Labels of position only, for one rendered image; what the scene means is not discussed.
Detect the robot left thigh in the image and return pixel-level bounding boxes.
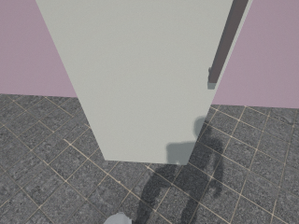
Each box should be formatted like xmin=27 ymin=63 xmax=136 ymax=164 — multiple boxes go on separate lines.
xmin=104 ymin=214 xmax=132 ymax=224

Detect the handle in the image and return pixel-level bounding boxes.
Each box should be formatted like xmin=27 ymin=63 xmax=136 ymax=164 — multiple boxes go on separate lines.
xmin=207 ymin=0 xmax=249 ymax=83

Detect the fridge door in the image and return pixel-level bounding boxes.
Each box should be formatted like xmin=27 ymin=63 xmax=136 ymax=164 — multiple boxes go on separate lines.
xmin=36 ymin=0 xmax=252 ymax=165

